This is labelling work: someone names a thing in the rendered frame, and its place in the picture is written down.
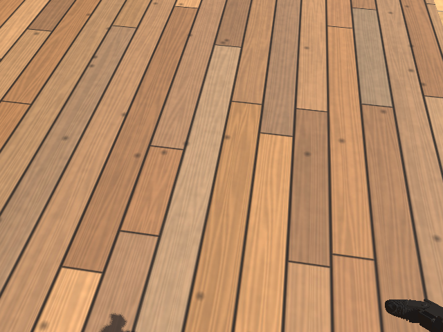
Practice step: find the robot right hand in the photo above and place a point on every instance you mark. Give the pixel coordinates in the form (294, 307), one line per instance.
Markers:
(428, 314)

